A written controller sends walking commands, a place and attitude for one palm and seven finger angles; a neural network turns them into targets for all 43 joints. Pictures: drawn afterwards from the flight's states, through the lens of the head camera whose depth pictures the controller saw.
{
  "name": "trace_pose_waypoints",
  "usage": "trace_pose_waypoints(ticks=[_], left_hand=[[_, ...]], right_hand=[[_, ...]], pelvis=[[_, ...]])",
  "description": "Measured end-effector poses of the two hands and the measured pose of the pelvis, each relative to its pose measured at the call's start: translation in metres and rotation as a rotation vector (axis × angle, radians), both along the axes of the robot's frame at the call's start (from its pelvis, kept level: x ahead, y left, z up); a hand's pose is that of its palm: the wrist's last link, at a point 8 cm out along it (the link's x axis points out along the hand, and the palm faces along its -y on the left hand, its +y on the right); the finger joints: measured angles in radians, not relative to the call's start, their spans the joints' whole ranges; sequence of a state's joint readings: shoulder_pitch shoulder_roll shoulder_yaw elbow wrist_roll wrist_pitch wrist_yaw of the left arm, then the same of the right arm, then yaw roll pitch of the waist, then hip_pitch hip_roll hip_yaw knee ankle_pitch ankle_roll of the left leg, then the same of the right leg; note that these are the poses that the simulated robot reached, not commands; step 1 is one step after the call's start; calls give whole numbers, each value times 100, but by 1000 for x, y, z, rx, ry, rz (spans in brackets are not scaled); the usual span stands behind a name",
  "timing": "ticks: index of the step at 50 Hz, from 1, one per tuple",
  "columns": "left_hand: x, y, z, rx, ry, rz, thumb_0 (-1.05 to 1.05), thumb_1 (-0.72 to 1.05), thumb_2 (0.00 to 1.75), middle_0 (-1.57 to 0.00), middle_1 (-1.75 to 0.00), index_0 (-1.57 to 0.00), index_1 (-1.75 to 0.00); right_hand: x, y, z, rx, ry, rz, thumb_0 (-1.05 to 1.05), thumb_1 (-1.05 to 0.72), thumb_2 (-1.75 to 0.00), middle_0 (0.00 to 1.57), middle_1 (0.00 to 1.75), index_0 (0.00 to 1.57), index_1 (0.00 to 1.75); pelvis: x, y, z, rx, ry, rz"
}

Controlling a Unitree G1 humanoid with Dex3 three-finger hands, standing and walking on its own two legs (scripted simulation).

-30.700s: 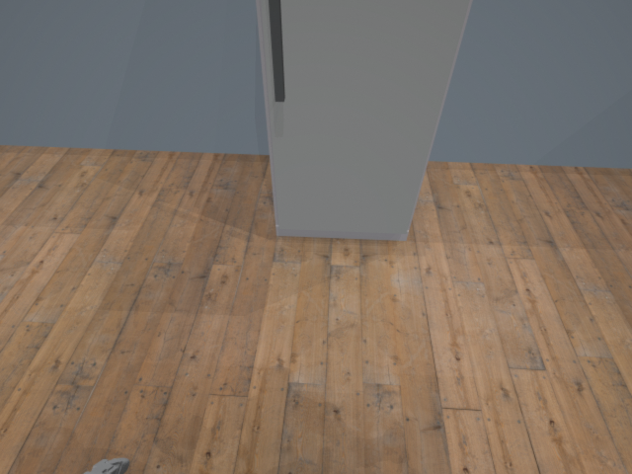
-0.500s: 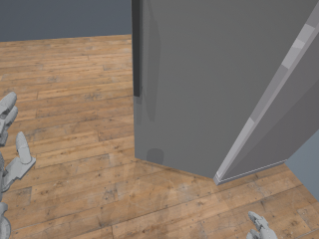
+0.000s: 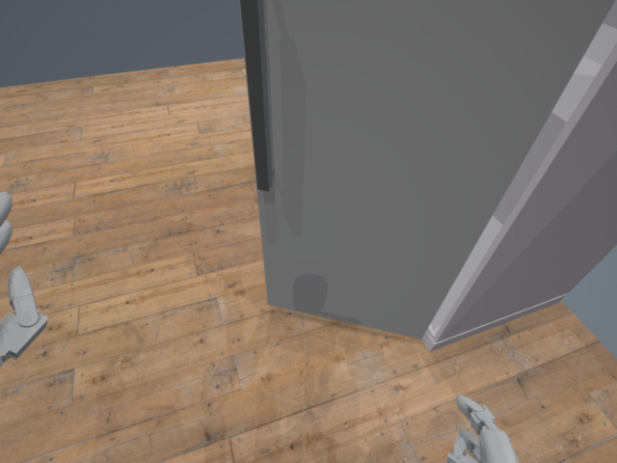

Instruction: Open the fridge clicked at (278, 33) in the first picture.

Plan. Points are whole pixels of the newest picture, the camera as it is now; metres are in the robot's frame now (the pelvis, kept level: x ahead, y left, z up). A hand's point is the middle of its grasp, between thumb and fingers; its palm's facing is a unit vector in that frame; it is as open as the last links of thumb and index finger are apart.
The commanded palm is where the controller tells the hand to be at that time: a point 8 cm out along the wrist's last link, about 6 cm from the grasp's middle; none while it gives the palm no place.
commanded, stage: let the arm hang, fingers relaxed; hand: left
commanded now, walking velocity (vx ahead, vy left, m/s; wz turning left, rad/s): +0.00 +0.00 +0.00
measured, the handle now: (262, 90) +0.69 +0.14 +0.14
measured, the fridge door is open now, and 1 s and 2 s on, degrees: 56 56 56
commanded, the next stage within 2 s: look to check the result in 1.14 s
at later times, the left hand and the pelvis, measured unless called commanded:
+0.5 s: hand out of the picture -0.02 +0.20 -0.18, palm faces +0.03 -0.98 -0.18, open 7.1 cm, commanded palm none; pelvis -0.02 +0.01 +0.00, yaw +3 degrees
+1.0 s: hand out of the picture +0.03 +0.21 -0.17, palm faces +0.01 -0.98 -0.21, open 7.4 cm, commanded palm none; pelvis -0.01 +0.02 +0.00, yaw +0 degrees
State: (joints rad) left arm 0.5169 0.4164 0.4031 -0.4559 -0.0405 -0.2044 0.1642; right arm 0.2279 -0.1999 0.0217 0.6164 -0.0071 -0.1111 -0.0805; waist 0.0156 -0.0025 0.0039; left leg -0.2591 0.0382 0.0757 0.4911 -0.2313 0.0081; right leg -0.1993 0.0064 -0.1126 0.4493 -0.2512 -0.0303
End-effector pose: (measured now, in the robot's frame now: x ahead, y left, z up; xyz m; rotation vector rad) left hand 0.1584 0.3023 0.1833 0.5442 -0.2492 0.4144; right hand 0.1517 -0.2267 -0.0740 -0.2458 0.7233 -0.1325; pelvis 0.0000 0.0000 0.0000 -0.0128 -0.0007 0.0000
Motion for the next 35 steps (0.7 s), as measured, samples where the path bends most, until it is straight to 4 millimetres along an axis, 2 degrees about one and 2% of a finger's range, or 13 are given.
trace_pose_waypoints(ticks=[2, 3, 4, 6, 8, 10, 12, 15, 17, 21, 25, 30, 35], left_hand=[[0, 2, 0, -3, -2, 4, 2, 89, 90, -22, -30, -21, -30], [3, 4, -8, -3, 25, -6, 2, 89, 90, -22, -30, -21, -30], [9, 7, -24, -19, 98, -16, 1, 89, 90, -21, -30, -20, -30], [18, 12, -76, -93, 326, -13, 1, 89, 90, -21, -30, -20, -30], [16, 9, -136, -181, 581, 3, 1, 90, 90, -20, -30, -20, -30], [0, -3, -193, -263, 817, 11, 1, 90, 90, -20, -30, -19, -30], [-27, -21, -241, -343, 1009, 10, 1, 90, 90, -20, -30, -19, -30], [-74, -53, -296, -475, 1226, 10, 2, 90, 90, -20, -30, -20, -30], [-106, -74, -322, -559, 1343, 13, 2, 90, 90, -21, -30, -20, -30], [-147, -68, -338, -633, 1431, 120, -1, 98, 90, -21, -30, -20, -30], [-181, -58, -336, -640, 1521, 189, 0, 97, 90, -21, -30, -20, -30], [-205, -42, -324, -615, 1583, 265, 0, 94, 90, -21, -30, -20, -30], [-202, -30, -317, -587, 1581, 292, 1, 92, 90, -21, -30, -20, -30]], right_hand=[[0, -2, 2, -3, -10, -7, 1, -90, -90, 20, 30, 20, 30], [1, -3, 0, 7, -17, 5, 1, -90, -90, 20, 30, 20, 30], [1, -5, -4, 15, -5, 26, 1, -90, -90, 20, 30, 20, 30], [1, -11, -16, 18, 39, 49, 1, -90, -90, 20, 30, 20, 30], [-2, -17, -26, 17, 77, 42, 1, -90, -90, 20, 30, 20, 30], [-12, -22, -34, 14, 116, 26, 1, -91, -90, 20, 30, 20, 30], [-27, -25, -39, 7, 170, 11, 0, -91, -90, 20, 30, 20, 30], [-59, -26, -44, -14, 293, -7, 0, -91, -90, 20, 30, 20, 30], [-85, -25, -46, -27, 390, -22, 0, -91, -90, 20, 30, 20, 30], [-133, -18, -49, -32, 570, -44, 0, -91, -90, 20, 30, 20, 30], [-164, -7, -56, -2, 673, -72, 0, -91, -90, 20, 30, 20, 30], [-177, 9, -66, 54, 700, -95, 0, -91, -90, 20, 30, 20, 30], [-170, 22, -71, 94, 674, -101, 0, -91, -90, 20, 30, 20, 30]], pelvis=[[-1, 2, 0, -2, 1, -2], [-2, 3, 0, -4, 6, 5], [-4, 6, -2, -5, 10, 13], [-9, 11, -5, -3, 15, 19], [-14, 14, -8, 3, 18, 18], [-18, 15, -10, 9, 15, 17], [-21, 13, -11, 14, 12, 19], [-23, 9, -10, 16, 7, 27], [-24, 6, -10, 13, 3, 33], [-25, 3, -6, -3, 5, 45], [-25, 6, -3, -12, 7, 46], [-22, 13, 0, -10, 3, 37], [-19, 17, 1, -4, -2, 24]])
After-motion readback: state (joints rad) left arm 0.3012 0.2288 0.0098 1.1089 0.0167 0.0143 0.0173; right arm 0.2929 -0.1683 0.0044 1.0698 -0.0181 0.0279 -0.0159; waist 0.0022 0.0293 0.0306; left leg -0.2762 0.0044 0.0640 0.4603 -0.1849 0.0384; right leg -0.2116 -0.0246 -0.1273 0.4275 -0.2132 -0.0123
